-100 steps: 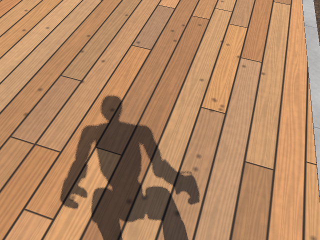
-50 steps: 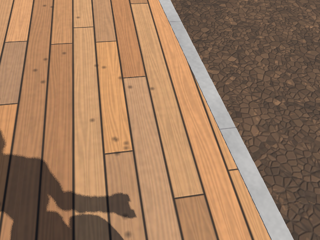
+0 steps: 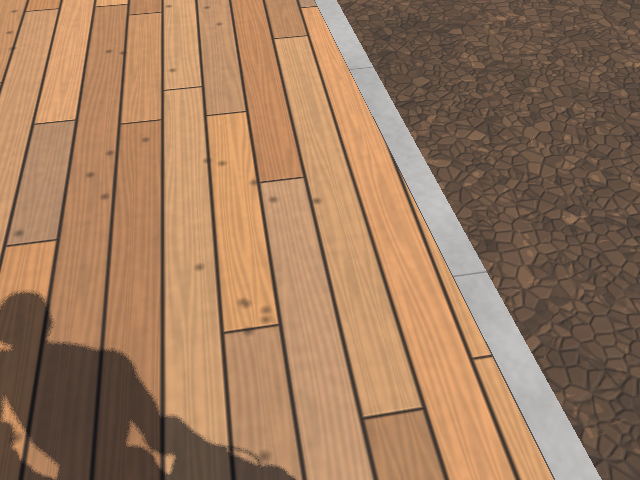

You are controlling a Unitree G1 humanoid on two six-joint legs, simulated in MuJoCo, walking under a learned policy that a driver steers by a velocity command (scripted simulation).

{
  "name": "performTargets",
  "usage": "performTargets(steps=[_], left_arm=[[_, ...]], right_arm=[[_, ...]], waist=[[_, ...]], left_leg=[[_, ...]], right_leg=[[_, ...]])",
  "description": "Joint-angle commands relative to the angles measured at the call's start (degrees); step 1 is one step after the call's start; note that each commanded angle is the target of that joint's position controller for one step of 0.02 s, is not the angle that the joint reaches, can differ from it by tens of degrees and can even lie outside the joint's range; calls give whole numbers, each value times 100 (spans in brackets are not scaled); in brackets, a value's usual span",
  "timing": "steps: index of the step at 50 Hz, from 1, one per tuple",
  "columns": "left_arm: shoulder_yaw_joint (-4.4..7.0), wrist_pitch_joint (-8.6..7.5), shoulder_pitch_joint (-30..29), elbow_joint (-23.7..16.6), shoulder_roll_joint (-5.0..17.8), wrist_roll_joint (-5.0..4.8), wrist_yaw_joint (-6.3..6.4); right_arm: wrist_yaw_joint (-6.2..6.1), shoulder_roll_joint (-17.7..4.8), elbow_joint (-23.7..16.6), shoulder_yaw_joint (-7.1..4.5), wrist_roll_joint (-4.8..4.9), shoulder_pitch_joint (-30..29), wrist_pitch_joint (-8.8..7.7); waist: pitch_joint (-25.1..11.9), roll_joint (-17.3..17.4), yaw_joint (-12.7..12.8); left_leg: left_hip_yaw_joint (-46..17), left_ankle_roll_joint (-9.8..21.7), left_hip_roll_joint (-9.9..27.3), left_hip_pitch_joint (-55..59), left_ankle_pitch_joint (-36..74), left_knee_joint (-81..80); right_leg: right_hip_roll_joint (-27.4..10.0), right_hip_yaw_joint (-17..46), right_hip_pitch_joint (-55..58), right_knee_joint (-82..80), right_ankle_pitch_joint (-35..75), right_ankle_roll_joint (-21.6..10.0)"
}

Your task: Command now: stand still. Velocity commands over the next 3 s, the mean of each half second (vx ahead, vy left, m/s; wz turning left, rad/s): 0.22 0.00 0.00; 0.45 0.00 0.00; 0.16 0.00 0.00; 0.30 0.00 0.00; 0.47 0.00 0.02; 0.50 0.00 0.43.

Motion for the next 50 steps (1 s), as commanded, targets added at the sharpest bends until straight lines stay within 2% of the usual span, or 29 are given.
performTargets(steps=[1,4,5,7,10,12,14,15,16,17,18,19,20,23,25,28,31,34,37,38,39,40,41,42,43,44,46,48,50], left_arm=[[98,-47,204,-73,589,-5,25],[82,-45,250,29,569,-9,31],[73,-35,349,108,534,-10,41],[152,4,377,120,783,-78,80],[299,-100,659,124,1214,-162,74],[302,-190,420,44,1135,-176,54],[265,-197,-136,-128,996,-248,13],[237,-207,-267,-205,883,-232,0],[131,-258,-322,-271,521,-156,-33],[116,-360,-331,-521,368,-182,5],[169,-443,-324,-515,608,-286,-6],[176,-508,-271,-473,636,-339,-67],[184,-550,-205,-379,613,-302,-104],[283,-580,-506,-400,698,-164,-191],[249,-534,-763,-483,497,-140,-242],[144,-509,-1580,-806,282,-145,-269],[99,-507,-2102,-993,326,-185,-331],[104,-535,-2340,-1156,456,-206,-408],[267,-572,-1705,-1060,821,-192,-429],[401,-555,-822,-795,1032,-207,-393],[523,-519,215,-509,1279,-209,-335],[646,-475,1071,-333,1799,-47,-289],[535,-460,1057,-273,1524,-72,-318],[413,-501,454,-320,1168,-123,-340],[342,-532,-83,-445,927,-114,-343],[292,-578,-489,-490,780,-54,-378],[216,-634,-740,-452,532,26,-422],[213,-662,-578,-318,601,2,-405],[228,-671,-431,-211,799,53,-321]], right_arm=[[-22,-607,-88,-93,1,150,-33],[-24,-575,-31,-79,3,187,-30],[-27,-497,33,-58,4,285,-23],[-38,-491,27,-67,59,257,-24],[66,-268,-211,-6,85,-35,-264],[184,-270,-261,-9,162,27,-450],[254,-244,-24,-35,192,721,-569],[262,-341,203,-97,141,1198,-582],[251,-682,351,-199,94,1897,-588],[340,-1420,412,-341,82,2528,-637],[365,-1053,315,-200,0,2115,-719],[363,-749,138,-118,33,1648,-770],[382,-659,11,-80,47,1371,-786],[368,-344,-29,44,13,1459,-699],[296,-428,1,52,-6,1730,-635],[193,-655,-96,30,-26,1736,-567],[155,-775,-84,-10,19,1918,-564],[142,-799,-51,-61,97,1945,-545],[141,-980,-146,-151,60,1712,-463],[146,-958,-195,-148,21,1615,-408],[158,-892,-303,-104,-25,1531,-387],[227,-225,-420,72,-47,2127,-466],[269,-49,-340,140,65,2152,-640],[295,-569,-550,-9,236,1593,-775],[279,-749,-699,-50,313,1092,-841],[229,-717,-739,-81,264,882,-843],[178,-529,-691,-132,152,1088,-685],[152,-388,-729,-135,118,1087,-562],[115,-489,-925,-176,42,707,-526]], waist=[[12,-29,5],[30,-22,10],[-90,-68,13],[176,-342,77],[676,-1157,257],[897,-1129,102],[763,-873,-356],[592,-522,-495],[200,584,-681],[-31,1962,-742],[228,1244,-472],[578,778,-274],[565,588,-174],[399,588,-191],[326,545,-249],[488,433,-363],[638,543,-447],[727,532,-317],[86,707,201],[-465,737,649],[-1102,641,1101],[-2089,-684,905],[-2569,-1385,835],[-1526,-1101,727],[-838,-673,553],[-453,-247,323],[-310,-401,-46],[-105,-389,-140],[66,-303,-177]], left_leg=[[88,111,-27,267,807,-315],[98,118,-38,252,786,-320],[202,127,-128,289,271,-288],[530,213,-442,-167,-1368,184],[610,344,-343,-1108,-1241,1519],[379,564,-36,-1214,-1283,1638],[553,740,-122,111,-851,182],[472,664,-239,904,-364,-173],[-903,845,630,1693,-780,-831],[-3401,1643,1838,2194,-1665,-1814],[-3967,1865,2139,1844,-2076,-1968],[-3319,1725,1978,1645,-1942,-1925],[-2621,1515,1672,1584,-1554,-1946],[-1194,1165,1101,1617,450,-2000],[-778,1232,999,1678,1363,-1994],[-417,1268,913,1242,1541,-2172],[-225,1303,951,974,1413,-2352],[-138,1246,1195,1381,1804,-2224],[53,1062,1288,1835,4215,-1207],[223,940,1105,1680,5019,-195],[316,762,876,764,4453,1160],[492,402,-19,-1445,1796,3478],[-237,382,-560,-2262,-1747,4790],[-444,530,-178,-2842,-1558,5255],[-258,631,139,-2852,-1058,5138],[-155,640,401,-2575,-581,4735],[-176,629,672,-1872,-217,4214],[-53,532,703,-1764,-166,3872],[54,338,666,-1990,178,3297]], right_leg=[[-178,118,-466,-612,864,-62],[-168,98,-476,-618,833,-56],[-131,73,-432,-688,228,-78],[-221,341,-669,-896,-1883,-337],[-1444,2060,-788,-1784,-3322,-1084],[-1770,2398,-919,-1882,-2863,-1280],[-1289,1546,-1394,-1392,-2083,-907],[-856,999,-1707,-736,-1417,-698],[-283,150,-2214,1029,-704,-365],[286,-267,-3240,2546,-1346,-169],[-26,268,-3610,3611,-1462,-252],[-316,381,-3886,3966,-890,-380],[-516,269,-3868,3928,-347,-451],[-762,-57,-3570,3215,566,-368],[-720,-268,-3587,2802,824,-193],[-585,-442,-3307,1579,1367,-11],[-414,-592,-2795,790,1831,-9],[-408,-456,-2693,373,1851,-210],[-86,-622,-1593,306,1447,-501],[98,-731,-503,322,1383,-655],[-258,-326,1092,419,1294,-885],[-1802,2207,3318,132,38,-1719],[-2433,4299,3468,-1124,-765,-2065],[-2185,3703,2620,-1334,-959,-1731],[-1991,2756,1635,-1435,-475,-1521],[-1770,2063,716,-1609,224,-1389],[-1394,1231,-194,-1895,824,-1259],[-1315,839,-621,-2092,1533,-1367],[-1284,416,-724,-2038,3099,-1425]])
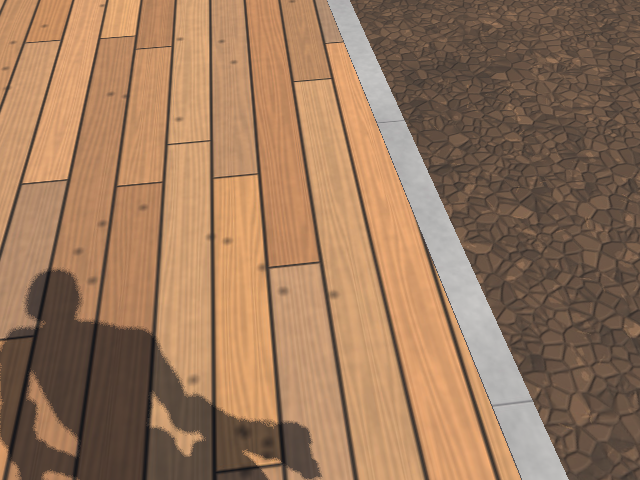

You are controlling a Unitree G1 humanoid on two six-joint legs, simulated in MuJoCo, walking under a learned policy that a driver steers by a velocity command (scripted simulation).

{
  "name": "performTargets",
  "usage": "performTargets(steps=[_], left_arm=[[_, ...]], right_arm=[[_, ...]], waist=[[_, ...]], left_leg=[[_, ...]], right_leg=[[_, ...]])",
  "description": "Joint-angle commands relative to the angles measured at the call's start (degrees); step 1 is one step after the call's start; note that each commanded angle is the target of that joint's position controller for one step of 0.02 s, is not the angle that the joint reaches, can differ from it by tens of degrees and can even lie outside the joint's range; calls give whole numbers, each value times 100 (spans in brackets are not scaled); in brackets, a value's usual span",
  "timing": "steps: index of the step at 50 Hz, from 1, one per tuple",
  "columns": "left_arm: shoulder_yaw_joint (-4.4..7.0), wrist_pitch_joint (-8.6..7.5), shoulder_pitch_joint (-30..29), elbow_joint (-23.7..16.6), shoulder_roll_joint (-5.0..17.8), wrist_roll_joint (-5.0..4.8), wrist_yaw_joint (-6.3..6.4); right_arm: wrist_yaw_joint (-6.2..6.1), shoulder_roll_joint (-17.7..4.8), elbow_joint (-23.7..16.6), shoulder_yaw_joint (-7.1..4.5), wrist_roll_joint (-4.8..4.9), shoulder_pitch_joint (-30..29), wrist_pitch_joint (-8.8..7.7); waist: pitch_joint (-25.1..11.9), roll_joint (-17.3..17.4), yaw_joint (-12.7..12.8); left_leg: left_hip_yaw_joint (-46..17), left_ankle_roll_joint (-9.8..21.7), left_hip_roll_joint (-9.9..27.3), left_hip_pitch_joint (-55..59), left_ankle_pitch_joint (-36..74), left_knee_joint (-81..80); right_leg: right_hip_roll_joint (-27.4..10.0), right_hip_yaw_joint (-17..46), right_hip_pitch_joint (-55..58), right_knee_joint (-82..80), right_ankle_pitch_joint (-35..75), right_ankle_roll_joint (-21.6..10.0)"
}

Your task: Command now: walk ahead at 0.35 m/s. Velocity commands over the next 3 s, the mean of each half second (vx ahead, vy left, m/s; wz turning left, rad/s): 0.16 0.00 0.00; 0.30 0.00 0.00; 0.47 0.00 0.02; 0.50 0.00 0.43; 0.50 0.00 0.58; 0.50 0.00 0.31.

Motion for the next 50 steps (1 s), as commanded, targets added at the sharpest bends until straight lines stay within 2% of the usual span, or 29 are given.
performTargets(steps=[1,5,10,11,12,13,14,15,16,18,19,21,25,26,28,30,32,34,36,38,39,40,41,42,43,44,46,48,50], left_arm=[[83,-110,-360,-281,730,55,107],[64,3,63,-122,860,18,227],[74,189,128,75,913,-89,286],[73,228,24,72,898,-112,299],[54,242,204,92,828,-69,299],[-22,197,703,96,597,75,277],[-195,189,1372,322,61,59,249],[-144,266,1083,333,339,-60,239],[-53,360,687,215,667,-140,260],[-6,579,258,157,626,-112,384],[-3,662,232,158,571,-80,439],[-35,708,353,274,388,-46,489],[-42,705,428,444,340,96,415],[-33,707,286,363,489,148,413],[55,666,233,423,845,-8,434],[96,537,179,390,888,-26,446],[194,376,240,354,1055,-89,441],[207,242,453,417,950,-146,448],[209,179,459,405,870,-184,420],[235,204,211,321,944,-232,381],[250,217,140,268,986,-220,368],[232,196,-35,187,935,-199,360],[139,133,-185,27,539,-172,342],[77,13,-273,-162,331,-119,353],[164,-56,-346,-172,610,-204,314],[175,-102,-365,-153,656,-289,246],[206,-119,-484,-142,600,-240,216],[210,-56,-516,-158,443,-192,184],[171,1,-804,-280,292,-141,166]], right_arm=[[-45,-253,-217,-86,-105,404,57],[55,-58,-439,20,-106,-496,28],[137,-409,-561,-37,-136,-696,35],[142,-487,-468,-77,-166,-430,12],[113,-738,-345,-161,-213,-106,-12],[88,-1147,-318,-235,-276,174,-9],[74,-876,-228,-151,-277,425,91],[111,-400,-185,-22,-199,541,153],[139,-386,-218,21,-145,230,171],[113,-456,-373,42,-182,-584,196],[85,-502,-420,30,-217,-857,221],[52,-514,-411,18,-273,-1003,292],[8,-380,-212,59,-92,-803,352],[14,-333,-131,77,-110,-653,356],[-34,-367,-147,35,-149,-630,405],[-73,-355,-134,-2,-49,-617,356],[-23,-264,-112,-25,-55,-694,242],[75,-204,-156,-46,-11,-778,101],[148,-142,-213,-41,65,-893,-14],[178,-137,-40,-78,76,-528,-53],[167,-247,152,-147,61,-103,-23],[137,-423,317,-231,69,491,13],[81,-894,451,-369,45,1163,29],[135,-1216,602,-422,34,1833,23],[142,-761,558,-247,-37,1540,-37],[155,-503,418,-162,-72,1146,-84],[203,-433,260,-89,-77,725,-102],[181,-335,294,-31,-105,804,-44],[113,-488,328,-54,-110,933,-4]], waist=[[102,-502,-393],[-123,-525,-45],[-299,-583,-127],[-395,-518,-312],[-612,-290,-380],[-1239,313,-177],[-1968,1114,-110],[-2077,956,-309],[-1638,605,-269],[-851,258,-66],[-700,386,52],[-630,543,125],[-631,319,202],[-390,143,105],[3,-553,-60],[107,-1090,-47],[340,-1468,53],[389,-1389,106],[405,-1196,62],[236,-1079,-209],[46,-995,-361],[-181,-748,-635],[-382,504,-830],[-669,1644,-1012],[-353,923,-754],[-115,570,-581],[142,146,-396],[131,239,-299],[200,179,-319]], left_leg=[[-12,-211,153,53,647,-742],[285,-222,-243,678,2068,-2579],[59,5,-392,929,1697,-3386],[118,92,-465,1305,1890,-3747],[81,212,-406,1978,3052,-4061],[-534,580,348,3354,5393,-3522],[-1578,1512,1324,4515,5996,-3444],[-2065,1729,1486,4253,5051,-3802],[-1964,1526,1312,3636,3642,-4097],[-1550,1158,992,2395,1769,-4610],[-1375,995,807,1927,1052,-4822],[-985,899,523,1358,596,-4983],[-552,504,161,999,-948,-4922],[-475,260,29,903,-1370,-4860],[131,-51,-570,1467,-1500,-4414],[456,-25,-790,1623,-1316,-3496],[667,12,-971,854,-586,-2619],[382,193,-648,197,-651,-2204],[369,301,-524,130,-858,-2636],[680,309,-742,1433,-129,-3667],[711,271,-863,2277,203,-3730],[395,346,-666,3127,256,-3811],[-1155,775,297,4132,-99,-4431],[-3175,1499,1397,4865,-222,-5165],[-3243,1557,1566,4704,-325,-5107],[-2657,1359,1336,4422,-157,-5108],[-1757,1097,1012,3933,579,-5311],[-1099,963,747,3570,1425,-5447],[-752,996,639,3350,1738,-5568]], right_leg=[[-1506,849,-533,-986,2771,-960],[-1193,343,-329,-754,3065,-670],[-1554,707,606,-2,2843,-516],[-1464,697,664,369,2759,-393],[-1137,602,610,947,2645,-179],[-740,448,-106,1865,1262,67],[-305,324,-1081,3126,-1462,404],[-270,605,-1318,3857,-3189,566],[-451,781,-1518,4167,-3248,584],[-722,740,-1494,3842,-2720,678],[-806,712,-1206,3389,-2420,708],[-686,491,-550,2634,-1914,721],[-581,285,413,1026,-202,472],[-822,534,311,731,-241,333],[-828,676,-947,352,-2643,42],[-1125,1182,-1206,-324,-3282,-129],[-1763,2121,-569,-734,-3244,-453],[-2212,2532,49,-724,-2602,-733],[-2143,2297,408,-534,-1884,-662],[-1783,1715,-73,-271,-1282,-446],[-1598,1499,-457,-22,-913,-356],[-1387,1180,-930,575,-371,-194],[-730,354,-2019,2296,-214,194],[-266,254,-3169,3908,-2024,382],[-627,732,-3742,4899,-2261,262],[-882,826,-3901,5154,-1751,100],[-1176,713,-3840,4754,-922,10],[-1231,560,-3418,4238,-576,106],[-1145,394,-3318,3564,-245,279]])
Over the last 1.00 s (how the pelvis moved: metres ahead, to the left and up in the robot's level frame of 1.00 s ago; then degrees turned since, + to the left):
0.37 -0.02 0.01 0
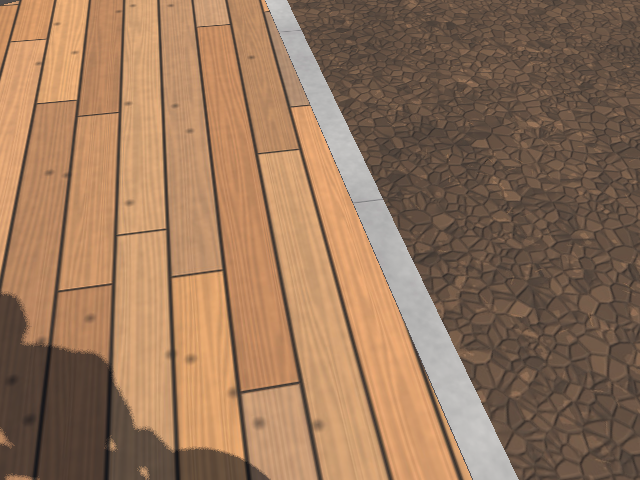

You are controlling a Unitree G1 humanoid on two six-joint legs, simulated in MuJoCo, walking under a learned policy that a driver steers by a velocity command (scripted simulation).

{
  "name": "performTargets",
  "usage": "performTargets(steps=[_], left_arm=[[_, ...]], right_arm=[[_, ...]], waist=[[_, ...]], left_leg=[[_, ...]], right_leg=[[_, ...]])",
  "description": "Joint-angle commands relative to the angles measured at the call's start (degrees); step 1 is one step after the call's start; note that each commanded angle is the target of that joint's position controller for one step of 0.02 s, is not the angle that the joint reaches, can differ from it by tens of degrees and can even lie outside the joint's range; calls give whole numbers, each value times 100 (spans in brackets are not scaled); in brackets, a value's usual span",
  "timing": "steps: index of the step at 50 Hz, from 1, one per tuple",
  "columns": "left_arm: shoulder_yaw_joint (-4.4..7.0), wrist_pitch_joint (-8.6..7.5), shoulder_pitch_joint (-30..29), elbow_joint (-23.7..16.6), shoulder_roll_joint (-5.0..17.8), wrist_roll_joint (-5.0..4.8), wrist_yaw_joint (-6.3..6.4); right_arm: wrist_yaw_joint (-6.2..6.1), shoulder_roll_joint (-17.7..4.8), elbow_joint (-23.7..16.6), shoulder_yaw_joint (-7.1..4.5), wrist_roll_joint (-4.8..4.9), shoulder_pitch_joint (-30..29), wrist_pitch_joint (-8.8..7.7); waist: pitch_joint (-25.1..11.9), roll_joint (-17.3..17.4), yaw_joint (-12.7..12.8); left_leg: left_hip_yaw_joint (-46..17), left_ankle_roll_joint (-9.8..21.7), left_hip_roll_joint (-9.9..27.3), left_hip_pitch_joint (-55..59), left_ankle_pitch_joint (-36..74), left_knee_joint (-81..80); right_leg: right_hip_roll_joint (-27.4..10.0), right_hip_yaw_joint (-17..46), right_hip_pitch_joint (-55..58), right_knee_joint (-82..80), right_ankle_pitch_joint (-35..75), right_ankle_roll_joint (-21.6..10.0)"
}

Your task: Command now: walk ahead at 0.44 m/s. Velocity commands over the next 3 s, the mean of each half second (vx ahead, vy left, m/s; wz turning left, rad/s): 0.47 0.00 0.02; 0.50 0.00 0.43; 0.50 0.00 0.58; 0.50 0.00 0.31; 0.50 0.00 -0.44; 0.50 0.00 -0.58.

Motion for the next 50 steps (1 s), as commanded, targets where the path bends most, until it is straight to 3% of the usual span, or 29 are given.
performTargets(steps=[1,4,6,9,11,12,13,14,15,16,17,18,19,21,22,24,28,31,36,39,41,42,43,44,45,46,47,48,50], left_arm=[[-5,-14,-640,-476,122,65,-35],[-87,1,-1277,-703,48,43,-86],[-101,16,-1534,-809,123,15,-123],[-66,-2,-1643,-945,309,0,-187],[45,-23,-1230,-889,542,3,-203],[159,-15,-560,-698,710,8,-187],[301,7,450,-395,960,3,-152],[425,23,1317,-240,1479,124,-112],[361,26,1540,-174,1437,116,-152],[228,-22,1105,-217,1016,53,-170],[154,-57,503,-365,802,45,-168],[97,-85,34,-464,647,109,-178],[52,-115,-220,-496,487,183,-197],[12,-132,-251,-424,343,213,-199],[20,-144,-143,-363,389,209,-168],[60,-171,80,-275,581,236,-74],[59,-158,394,-199,650,251,60],[31,-149,517,-204,670,228,117],[54,23,1086,-41,748,182,144],[109,175,975,-139,929,141,186],[157,262,832,-269,1100,144,246],[152,293,707,-344,1121,131,264],[103,238,699,-487,1049,168,263],[-185,31,1260,-728,88,305,98],[-99,-260,639,-853,553,67,-2],[-28,-404,69,-1057,795,-123,-47],[-39,-457,-55,-1086,756,-80,-24],[17,-430,-75,-1037,778,58,20],[83,-251,143,-1081,767,147,37]], right_arm=[[-93,-848,-211,-121,-13,106,-11],[-147,-998,-178,-163,10,210,-10],[-147,-995,-81,-188,64,398,-23],[-158,-970,5,-234,118,415,12],[-161,-1062,-30,-279,104,272,68],[-162,-1034,-52,-270,87,195,111],[-163,-902,-108,-211,45,182,148],[-122,-428,-220,-66,-25,683,120],[-85,7,-189,73,36,925,-23],[-67,-569,-309,-80,217,329,-137],[-81,-810,-482,-137,292,-144,-204],[-137,-858,-509,-171,224,-364,-217],[-176,-792,-491,-216,151,-340,-165],[-182,-516,-406,-210,148,-41,-11],[-184,-458,-402,-211,161,-49,53],[-194,-536,-538,-246,150,-435,132],[-122,-536,-720,-277,121,-1009,104],[-23,-458,-903,-227,108,-1526,74],[174,-294,-1351,-90,109,-2327,68],[315,-406,-1611,-113,127,-2382,63],[351,-724,-1572,-269,136,-1674,93],[317,-1037,-1385,-437,155,-786,99],[189,-1538,-1212,-636,136,167,153],[143,-1973,-1204,-694,168,214,144],[117,-1541,-1253,-552,87,461,120],[92,-1239,-1259,-477,42,224,80],[95,-1060,-1364,-422,64,-222,44],[105,-883,-1483,-368,57,-636,34],[71,-818,-1618,-319,17,-909,28]], waist=[[544,478,-7],[667,571,-127],[753,599,-174],[783,567,-32],[429,662,275],[17,683,634],[-577,600,1053],[-1456,-459,979],[-2091,-1423,837],[-1354,-1010,853],[-632,-718,693],[-306,-282,499],[-105,-256,280],[-83,-387,38],[8,-376,15],[239,-249,57],[375,-140,211],[487,-116,369],[744,32,668],[596,-162,491],[15,-476,32],[-462,-440,-452],[-1066,93,-846],[-1612,1505,-181],[-2056,965,-541],[-1288,775,-598],[-810,221,-332],[-445,-47,-79],[-264,75,259]], left_leg=[[-1097,880,1435,281,1599,-947],[-732,808,1303,-158,1376,-1111],[-690,794,1417,-105,1278,-1151],[-646,677,1686,470,1661,-919],[-522,545,1710,726,3040,-292],[-339,427,1532,638,3897,548],[-136,236,1227,33,3796,1822],[76,-90,584,-1911,1809,4055],[-625,-203,-183,-3068,-1912,5444],[-1028,-50,146,-3692,-1782,6056],[-838,72,463,-3902,-1213,6009],[-742,108,754,-3603,-645,5713],[-743,116,959,-3231,-309,5394],[-764,105,1121,-2740,-106,5050],[-734,74,1148,-2769,-24,4910],[-796,-18,1175,-3221,456,4503],[-996,-86,928,-3745,1664,3388],[-648,-86,805,-3584,2261,2613],[-297,29,710,-4077,1832,1893],[165,231,425,-3679,940,1726],[503,470,-21,-2500,415,1828],[464,682,-227,-1214,693,1481],[-768,1050,448,625,610,1278],[-4027,2171,1936,2677,-118,856],[-4993,2206,2126,3041,-343,127],[-4053,1870,1921,2561,132,47],[-3317,1677,1673,1654,690,2],[-2790,1551,1456,766,1266,-106],[-2414,1529,1234,-145,1747,-358]], right_leg=[[-149,54,-1054,-1045,633,165],[94,-138,-431,-2207,1385,236],[147,-127,-237,-2520,1617,182],[131,27,-208,-2842,1483,-57],[341,-128,524,-2887,1164,-231],[532,-275,1417,-2876,1043,-350],[467,-156,2813,-2792,930,-518],[-957,1923,4913,-2916,116,-1196],[-1738,4340,5546,-4144,-1158,-1665],[-1521,4087,4987,-4454,-1609,-1353],[-1384,3281,4118,-4559,-1249,-1131],[-1203,2629,3244,-4696,-618,-1025],[-992,2104,2571,-4842,-103,-944],[-785,1519,2052,-5122,172,-926],[-762,1277,1922,-5247,306,-949],[-793,966,1940,-5439,557,-971],[-719,301,2354,-5482,1183,-789],[-646,-212,2484,-5573,1365,-637],[-955,-622,3724,-5170,2184,-605],[-1101,-865,4115,-4415,4158,-505],[-1076,-1037,4076,-3193,6174,-375],[-905,-1143,3631,-2039,6149,-221],[-670,-1149,2224,-306,4507,15],[652,-630,-483,1734,-1312,371],[729,585,-1216,2336,-1807,228],[392,678,-1670,2170,-1293,66],[129,637,-1459,1641,-814,16],[-28,580,-1060,1125,-605,74],[-172,595,-423,607,-450,238]])
Over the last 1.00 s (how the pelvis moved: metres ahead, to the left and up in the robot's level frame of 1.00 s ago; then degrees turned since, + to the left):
0.32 0.05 0.00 -1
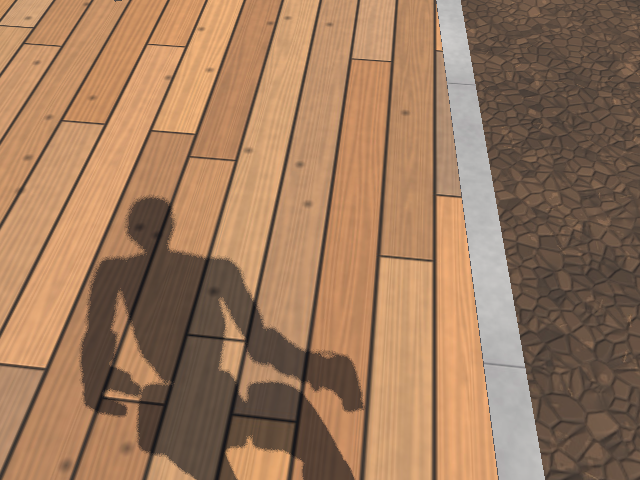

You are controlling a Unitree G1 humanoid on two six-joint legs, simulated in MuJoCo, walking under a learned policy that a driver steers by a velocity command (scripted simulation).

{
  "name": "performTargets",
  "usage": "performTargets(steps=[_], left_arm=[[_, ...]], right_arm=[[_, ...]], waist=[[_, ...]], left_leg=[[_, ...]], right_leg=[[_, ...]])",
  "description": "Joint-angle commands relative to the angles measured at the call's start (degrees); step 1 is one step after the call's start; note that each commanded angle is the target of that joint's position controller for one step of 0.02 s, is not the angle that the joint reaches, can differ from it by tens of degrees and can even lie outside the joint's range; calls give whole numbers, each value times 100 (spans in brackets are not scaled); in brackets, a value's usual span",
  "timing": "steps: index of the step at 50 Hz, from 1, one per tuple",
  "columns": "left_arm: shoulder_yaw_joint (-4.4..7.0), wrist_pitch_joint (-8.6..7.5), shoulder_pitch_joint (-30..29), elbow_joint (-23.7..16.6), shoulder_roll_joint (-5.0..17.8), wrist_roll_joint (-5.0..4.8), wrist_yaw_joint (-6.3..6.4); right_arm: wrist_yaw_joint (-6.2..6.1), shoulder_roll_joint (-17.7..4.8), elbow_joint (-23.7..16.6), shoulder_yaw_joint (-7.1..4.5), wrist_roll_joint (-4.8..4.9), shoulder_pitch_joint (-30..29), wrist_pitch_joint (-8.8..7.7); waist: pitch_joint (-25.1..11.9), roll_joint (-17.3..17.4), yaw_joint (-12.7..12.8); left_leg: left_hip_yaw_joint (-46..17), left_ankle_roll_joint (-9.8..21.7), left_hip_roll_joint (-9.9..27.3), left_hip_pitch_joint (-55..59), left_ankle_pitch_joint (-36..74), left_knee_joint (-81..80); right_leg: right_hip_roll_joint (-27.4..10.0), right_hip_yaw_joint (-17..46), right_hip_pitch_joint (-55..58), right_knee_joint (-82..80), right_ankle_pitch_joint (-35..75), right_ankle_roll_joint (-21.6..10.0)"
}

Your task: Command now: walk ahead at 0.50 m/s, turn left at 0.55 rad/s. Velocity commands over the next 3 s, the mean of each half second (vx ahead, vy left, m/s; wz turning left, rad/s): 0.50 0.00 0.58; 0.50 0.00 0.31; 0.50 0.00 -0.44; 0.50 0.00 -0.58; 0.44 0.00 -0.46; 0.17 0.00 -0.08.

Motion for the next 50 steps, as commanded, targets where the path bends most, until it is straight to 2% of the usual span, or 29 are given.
performTargets(steps=[1,5,7,10,13,15,16,17,18,19,20,21,22,24,27,30,33,37,38,40,41,42,43,44,45,46,47,48,50], left_arm=[[209,20,81,-461,647,96,31],[132,106,-753,-791,419,169,65],[85,78,-1158,-924,318,137,29],[103,46,-1534,-1136,446,38,-21],[186,-35,-1471,-1205,720,13,-85],[273,-104,-855,-1067,871,26,-86],[357,-138,-163,-955,1076,117,-60],[434,-109,788,-877,1427,148,-14],[517,-24,1036,-650,1757,164,-70],[368,3,752,-859,1060,65,-83],[278,48,480,-924,735,48,-52],[235,84,191,-953,688,110,-53],[205,109,30,-908,585,137,-50],[196,75,-13,-834,534,151,-40],[274,16,86,-711,721,99,-35],[323,56,120,-651,858,103,-12],[340,126,232,-594,958,78,19],[376,249,675,-415,1120,-26,18],[375,283,789,-338,1147,-69,-2],[395,348,770,-253,1327,-143,-9],[386,385,694,-208,1387,-172,2],[313,398,677,-168,1269,-178,15],[146,352,707,-305,884,-13,-1],[-51,226,1343,-411,256,2,-81],[134,134,764,-353,955,-209,-108],[189,117,318,-570,1053,-316,-117],[169,133,200,-566,944,-219,-83],[201,190,229,-523,908,-118,-63],[203,387,632,-367,715,-139,-48]], right_arm=[[-80,-654,-447,-124,6,-21,-90],[-231,-971,-444,-212,44,288,-60],[-252,-979,-418,-222,61,471,-18],[-246,-943,-324,-216,94,766,17],[-294,-895,-343,-208,91,810,70],[-310,-827,-435,-184,57,688,106],[-287,-591,-532,-91,24,622,92],[-283,-286,-668,29,-99,760,81],[-257,-138,-831,85,167,1668,10],[-286,-819,-622,-28,232,1466,30],[-279,-1073,-726,-102,167,797,69],[-289,-981,-782,-104,102,528,102],[-273,-890,-854,-118,46,363,110],[-213,-645,-902,-99,124,465,167],[-199,-466,-1096,-54,97,242,232],[-143,-419,-1209,-21,95,-18,216],[-29,-327,-1343,37,86,-558,163],[96,-247,-1623,93,93,-1199,148],[109,-239,-1682,96,88,-1256,139],[110,-442,-1703,8,44,-1050,125],[92,-657,-1558,-105,14,-478,120],[35,-942,-1248,-261,5,471,117],[-87,-1447,-1038,-403,-66,1483,151],[-111,-1801,-1072,-377,-114,1357,119],[-82,-1290,-1126,-260,-113,1382,65],[-75,-1093,-1029,-180,-98,1082,24],[-63,-891,-982,-118,-62,717,-10],[-45,-699,-973,-74,-70,395,-44],[-40,-510,-933,-50,-114,89,-166]], waist=[[-532,32,205],[-246,229,-6],[-235,382,-202],[-255,538,-363],[-320,674,-241],[-521,795,122],[-1084,641,459],[-1963,-194,727],[-2389,-2357,205],[-1796,-1306,399],[-1089,-702,545],[-717,-283,413],[-425,-295,306],[-334,-566,148],[-252,-418,131],[-222,-329,177],[-63,-294,387],[168,-246,600],[206,-250,557],[36,-445,227],[-306,-501,-190],[-839,-425,-695],[-1689,235,-1039],[-2529,1438,-421],[-2486,701,-830],[-1509,716,-708],[-1054,455,-459],[-746,524,-245],[-609,619,67]], left_leg=[[-2035,1206,1614,1021,1399,-1372],[-1410,943,1179,323,1406,-1440],[-1280,716,991,170,1044,-1334],[-1636,578,1131,425,552,-1117],[-2189,486,1390,1049,393,-562],[-2309,336,1271,1109,788,15],[-2057,152,962,774,859,991],[-1414,-105,472,-97,-544,2694],[-1009,-367,33,-2152,-2734,4336],[-1218,-433,513,-2705,-2355,4958],[-1023,-455,699,-2801,-1779,4995],[-882,-484,910,-2523,-1370,4832],[-883,-487,1065,-2396,-1125,4532],[-770,-482,1264,-2030,-920,4228],[-701,-566,1362,-2303,-566,3773],[-608,-618,1368,-2395,216,2968],[-286,-569,1271,-2143,968,1976],[23,-401,1100,-1998,735,1206],[55,-307,1007,-1878,447,1057],[264,-81,686,-1262,-217,787],[377,64,509,-414,-163,493],[423,226,412,1099,391,214],[-927,578,1576,3094,835,518],[-3751,1456,3064,4337,82,-143],[-3826,1282,3014,3980,-156,-554],[-2741,1016,2794,3261,225,-655],[-2063,814,2513,2495,547,-789],[-1572,699,2303,1876,672,-1002],[-1021,629,2140,1185,657,-1492]], right_leg=[[-394,257,-1023,-648,283,182],[-145,25,-845,-2422,1682,461],[95,-48,-475,-3324,2508,441],[250,62,-261,-3874,2798,380],[243,255,-166,-4179,2206,215],[287,123,633,-4431,1872,-10],[-109,397,1805,-4315,1833,-270],[-1158,1512,3361,-4215,1592,-576],[-2278,4413,4725,-4940,104,-1503],[-2109,4280,4312,-5176,-1025,-1298],[-1844,3169,3559,-5211,-761,-1007],[-1587,2453,2796,-5319,69,-890],[-1375,1947,2295,-5443,646,-875],[-1159,1226,1850,-5729,1176,-851],[-1231,627,1863,-5974,1901,-1018],[-1176,-4,2052,-6039,2448,-981],[-1050,-601,2138,-6032,2606,-824],[-1254,-849,2597,-5902,2856,-760],[-1340,-820,2707,-5824,3148,-777],[-1417,-835,2927,-5264,4811,-761],[-1329,-931,2888,-4538,5594,-677],[-1091,-1080,2319,-3455,5593,-521],[-752,-1067,817,-1576,3425,-285],[299,-372,-1054,281,-1323,-8],[185,497,-1462,803,-1324,-45],[-53,372,-1863,743,-855,-69],[-318,288,-1718,362,-345,-48],[-466,265,-1484,84,13,0],[-595,317,-901,-58,520,74]])
Over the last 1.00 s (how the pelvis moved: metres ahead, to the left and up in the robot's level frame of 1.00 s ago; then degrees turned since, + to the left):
0.55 0.00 -0.01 17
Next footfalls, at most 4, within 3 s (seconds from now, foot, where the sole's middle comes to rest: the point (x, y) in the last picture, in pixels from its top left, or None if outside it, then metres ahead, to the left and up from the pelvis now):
0.32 right None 0.39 -0.13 -0.77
0.84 left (224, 431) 0.56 0.23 -0.77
1.40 right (284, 284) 0.92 0.11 -0.77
1.86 left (206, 203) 1.19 0.33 -0.77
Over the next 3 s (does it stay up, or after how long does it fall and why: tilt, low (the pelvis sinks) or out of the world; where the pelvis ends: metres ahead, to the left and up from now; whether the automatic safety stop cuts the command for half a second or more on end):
stays up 1.45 0.09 0.00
